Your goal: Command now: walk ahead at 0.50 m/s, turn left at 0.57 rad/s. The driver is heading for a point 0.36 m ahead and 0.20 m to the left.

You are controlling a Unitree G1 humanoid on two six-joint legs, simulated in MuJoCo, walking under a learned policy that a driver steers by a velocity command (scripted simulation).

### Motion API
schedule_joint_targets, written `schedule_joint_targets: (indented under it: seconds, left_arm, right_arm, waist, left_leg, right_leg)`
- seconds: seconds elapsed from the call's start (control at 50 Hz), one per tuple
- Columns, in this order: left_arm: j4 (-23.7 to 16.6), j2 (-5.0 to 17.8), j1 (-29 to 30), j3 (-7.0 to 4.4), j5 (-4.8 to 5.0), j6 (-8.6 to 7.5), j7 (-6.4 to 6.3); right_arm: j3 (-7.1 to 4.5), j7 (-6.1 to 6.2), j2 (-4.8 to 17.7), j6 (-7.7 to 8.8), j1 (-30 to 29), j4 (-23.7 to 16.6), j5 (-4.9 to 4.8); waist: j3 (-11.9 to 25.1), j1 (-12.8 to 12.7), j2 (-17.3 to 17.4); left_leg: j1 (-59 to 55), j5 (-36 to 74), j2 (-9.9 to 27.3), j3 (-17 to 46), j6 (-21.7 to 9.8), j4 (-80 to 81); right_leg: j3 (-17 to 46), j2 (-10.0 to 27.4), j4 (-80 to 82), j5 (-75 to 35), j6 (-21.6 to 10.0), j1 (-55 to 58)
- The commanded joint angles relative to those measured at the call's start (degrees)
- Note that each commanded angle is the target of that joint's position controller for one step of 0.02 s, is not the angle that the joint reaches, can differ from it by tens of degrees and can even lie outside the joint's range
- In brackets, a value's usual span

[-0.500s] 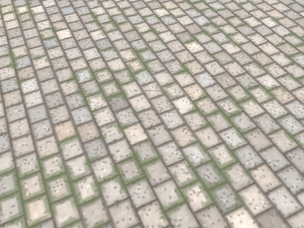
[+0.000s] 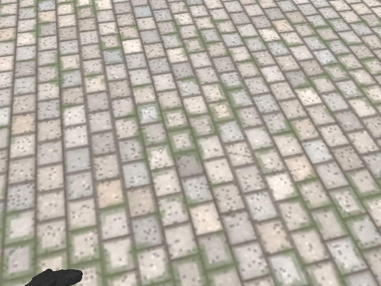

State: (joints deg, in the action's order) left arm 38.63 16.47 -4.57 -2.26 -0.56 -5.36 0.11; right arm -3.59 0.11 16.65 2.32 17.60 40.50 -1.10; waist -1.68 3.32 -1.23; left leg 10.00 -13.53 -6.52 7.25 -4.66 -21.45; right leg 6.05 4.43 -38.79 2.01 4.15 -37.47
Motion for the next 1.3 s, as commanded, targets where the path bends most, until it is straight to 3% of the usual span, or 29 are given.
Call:
schedule_joint_targets:
  seconds: [0.02,0.08,0.12,0.14,0.16,0.18,0.2,0.22,0.24,0.28,0.38,0.5,0.56,0.6,0.62,0.64,0.66,0.68,0.7,0.72,0.76,0.8,0.86,0.98,1.02,1.04,1.06,1.1,1.3]
  left_arm:
    - [-4.6,4.5,5.4,-1.06,0.81,-1.27,0.58]
    - [-4.5,6.8,3.7,-2.27,1.16,-2.05,1.03]
    - [-2.7,8.7,-4.3,-3.61,0.72,-2.63,0.63]
    - [-2.2,11.8,-12.4,-4.52,-0.3,-2.81,0.09]
    - [0.0,16.5,-17.5,-5.7,-1.0,-1.94,0.26]
    - [-0.5,11.6,-17.0,-4.78,0.4,-1.68,0.57]
    - [-1.1,8.3,-14.9,-3.82,0.6,-1.31,0.28]
    - [-1.3,7.2,-12.3,-3.28,0.12,-0.91,0.16]
    - [-0.9,5.9,-10.5,-2.84,-0.05,-0.64,0.07]
    - [-0.2,4.7,-9.3,-2.43,-0.25,-0.83,-0.14]
    - [2.6,7.5,-9.9,-3.47,0.02,-1.23,-0.27]
    - [5.3,9.8,-11.7,-3.89,0.72,-0.06,-0.63]
    - [6.8,11.1,-12.8,-4.1,1.69,1.16,-0.64]
    - [6.9,12.9,-12.1,-4.53,2.64,1.68,-1.06]
    - [6.9,12.3,-11.4,-4.26,2.86,1.83,-1.2]
    - [6.5,10.2,-12.5,-3.42,1.77,1.4,-1.21]
    - [4.7,2.7,-18.2,-0.96,-2.02,0.67,-0.19]
    - [7.0,6.2,-21.6,-0.48,0.23,0.18,0.67]
    - [6.4,10.3,-14.4,-1.87,2.47,0.6,0.8]
    - [4.6,9.1,-10.4,-1.45,2.57,0.96,0.41]
    - [5.5,8.2,-9.8,-1.45,1.15,2.53,-0.81]
    - [6.8,6.5,-13.4,-1.3,0.91,4.18,-1.45]
    - [7.3,4.0,-12.6,-0.54,0.09,4.92,-2.11]
    - [7.3,4.2,-7.5,-0.74,-0.25,5.71,-1.61]
    - [6.6,5.9,-6.6,-0.84,-1.39,5.37,-1.52]
    - [5.9,9.9,-4.9,-1.55,-1.03,5.32,-1.85]
    - [7.0,8.0,-3.1,-1.46,-0.64,5.28,-1.57]
    - [7.1,4.0,-1.9,-0.34,-0.97,4.63,-1.04]
    - [11.8,4.0,-4.2,-0.13,0.18,3.77,-1.45]
  right_arm:
    - [-2.83,0.62,9.7,0.09,1.8,-2.8,-0.47]
    - [-2.86,0.78,9.3,-0.27,1.8,-2.8,-0.32]
    - [-2.11,0.67,6.8,-0.24,0.4,-3.6,-0.02]
    - [-0.81,0.45,3.3,0.05,0.5,-4.7,0.67]
    - [0.28,0.43,0.2,0.6,8.1,-6.7,-0.73]
    - [-0.65,0.61,6.0,0.63,8.0,-5.2,-1.24]
    - [-1.62,0.59,9.1,0.28,2.2,-5.7,-0.87]
    - [-1.72,0.66,8.8,-0.04,-0.9,-6.3,-0.21]
    - [-1.87,0.45,8.2,-0.06,-2.8,-7.1,0.27]
    - [-1.84,-0.22,6.3,-0.54,-2.2,-7.4,-0.53]
    - [-1.01,-0.56,3.4,-1.37,-5.8,-8.8,-0.09]
    - [-0.17,-2.52,1.8,-0.41,-14.8,-10.5,-0.25]
    - [-0.46,-3.36,2.1,-0.02,-16.9,-12.0,0.19]
    - [-1.87,-3.49,4.7,0.18,-11.3,-11.0,0.94]
    - [-3.22,-3.14,6.9,0.23,-3.4,-8.7,1.05]
    - [-4.39,-1.99,10.4,-0.23,2.2,-7.4,1.3]
    - [-4.35,-0.65,15.4,-0.67,2.6,-7.7,2.36]
    - [-3.03,-1.19,12.7,-0.35,3.6,-9.2,2.61]
    - [-2.47,-1.73,10.0,-0.4,2.2,-8.5,2.3]
    - [-1.91,-1.8,8.3,-0.21,-1.7,-7.6,1.11]
    - [-0.89,-1.5,5.6,-0.09,-7.4,-7.2,1.2]
    - [-1.02,-1.53,5.9,0.27,-10.5,-6.7,2.35]
    - [-1.04,-0.94,5.6,0.49,-12.3,-5.0,2.48]
    - [0.09,-0.49,3.6,-1.0,-12.4,-1.4,2.05]
    - [1.16,-0.64,0.8,-0.95,-8.9,0.6,2.57]
    - [0.8,-0.71,1.6,-0.81,-5.0,1.3,2.92]
    - [1.0,-0.24,0.6,-1.15,-4.7,1.5,2.71]
    - [0.33,0.54,2.9,-2.01,-8.4,1.7,2.33]
    - [-0.03,1.12,2.1,-2.17,-7.7,6.8,1.56]
  waist:
    - [3.0,0.9,6.5]
    - [3.2,-0.9,8.4]
    - [6.5,-5.5,8.6]
    - [13.6,-8.9,2.9]
    - [20.2,-5.7,-16.6]
    - [17.1,-7.0,-12.8]
    - [10.2,-8.6,-7.3]
    - [6.5,-7.9,-3.7]
    - [3.4,-7.0,-3.3]
    - [1.9,-5.1,-5.9]
    - [0.5,-4.9,-3.3]
    - [-1.8,-8.1,-2.2]
    - [-2.4,-7.5,-2.7]
    - [2.0,-3.5,-4.7]
    - [6.1,1.1,-3.5]
    - [10.1,3.7,-0.2]
    - [17.6,-1.6,17.4]
    - [33.4,0.7,13.6]
    - [27.8,2.7,7.1]
    - [18.7,0.9,5.6]
    - [11.0,-3.1,3.2]
    - [10.0,-6.2,4.9]
    - [10.4,-6.5,6.3]
    - [6.7,-5.5,6.9]
    - [4.1,-4.7,3.2]
    - [2.8,-1.1,-3.9]
    - [3.2,-0.4,-9.1]
    - [1.1,-2.1,-6.0]
    - [4.3,-3.8,0.6]
  left_leg:
    - [4.1,9.9,12.0,10.2,-7.7,3.7]
    - [-0.1,7.1,14.0,15.9,-6.2,-1.1]
    - [1.8,9.0,10.9,15.0,-3.4,-9.0]
    - [7.7,3.0,7.4,10.2,-1.1,-24.0]
    - [27.4,-19.6,0.0,2.3,2.5,-42.6]
    - [35.1,-19.5,4.5,3.3,3.4,-50.9]
    - [37.1,-14.1,6.4,2.5,3.8,-53.6]
    - [35.6,-10.0,8.2,0.7,4.1,-53.1]
    - [34.7,-7.1,9.7,0.6,4.3,-50.7]
    - [30.8,-4.6,11.8,-0.4,4.4,-47.8]
    - [33.4,1.6,13.1,-1.6,6.0,-38.9]
    - [29.4,14.2,11.8,-6.7,4.5,-21.2]
    - [24.6,10.3,9.0,-9.4,2.6,-14.9]
    - [15.4,7.8,5.1,-11.3,0.2,-11.5]
    - [4.4,13.9,3.2,-11.6,-1.6,-6.8]
    - [-9.1,28.9,6.5,-6.9,-3.5,-6.6]
    - [-30.3,62.6,23.8,13.4,-12.4,-14.7]
    - [-34.7,55.9,32.6,29.0,-20.6,-9.4]
    - [-28.4,52.1,27.9,21.0,-17.7,-6.9]
    - [-20.9,46.4,24.7,14.6,-14.8,-5.3]
    - [-4.9,40.9,21.3,9.1,-12.0,-0.9]
    - [5.0,39.1,19.7,4.8,-11.5,2.4]
    - [8.6,36.2,17.8,0.4,-10.6,3.3]
    - [12.0,-1.3,15.6,1.7,-6.2,4.6]
    - [13.9,-10.2,11.5,0.7,-0.8,1.4]
    - [14.5,-11.8,7.5,-2.4,1.6,-1.8]
    - [7.3,-6.7,5.8,-5.8,3.2,-2.8]
    - [2.8,-1.8,6.8,-5.4,3.1,-4.2]
    - [0.9,11.3,8.2,-4.3,2.9,-4.4]
  right_leg:
    - [-2.8,-4.4,7.0,-5.2,0.0,9.9]
    - [-1.5,-4.6,10.5,0.5,-2.3,13.0]
    - [-1.7,-3.1,13.4,1.4,-5.4,25.2]
    - [7.0,6.2,13.0,5.1,-9.2,38.6]
    - [33.5,18.7,18.2,18.2,-18.6,55.8]
    - [39.9,19.9,21.2,31.3,-18.6,54.7]
    - [31.0,17.4,21.8,30.4,-16.1,48.6]
    - [23.2,14.9,22.1,22.7,-14.5,42.4]
    - [17.7,12.7,23.2,16.1,-14.1,37.4]
    - [10.1,10.1,25.9,10.0,-13.5,32.2]
    - [0.4,11.2,29.4,-0.5,-15.5,32.2]
    - [-10.6,9.9,29.1,-5.4,-12.8,35.4]
    - [-12.8,10.5,24.1,-21.7,-11.6,37.6]
    - [-13.9,10.1,14.9,-37.8,-10.1,39.3]
    - [-15.5,8.1,5.6,-38.2,-8.4,36.9]
    - [-16.5,5.3,-6.6,-26.3,-5.6,27.6]
    - [-15.4,-2.5,-29.4,34.5,-1.8,6.1]
    - [-2.1,-4.5,-40.4,41.2,-1.2,3.6]
    - [-0.6,-1.7,-40.7,36.3,-1.4,2.2]
    - [-2.4,0.2,-36.5,32.1,-1.5,-1.2]
    - [-2.3,2.5,-29.6,26.6,-0.8,4.8]
    - [-3.3,2.0,-23.9,23.7,-0.1,13.5]
    - [-4.0,1.2,-12.0,18.8,0.2,18.7]
    - [-5.2,-0.7,6.0,7.8,-2.0,27.1]
    - [-0.7,2.9,14.0,0.5,-4.1,30.7]
    - [1.8,6.3,14.1,-0.5,-6.4,29.0]
    - [2.0,5.3,16.6,14.9,-7.6,20.8]
    - [0.2,2.3,18.3,20.5,-5.3,15.9]
    - [-3.0,-0.2,12.9,0.6,-5.0,25.4]
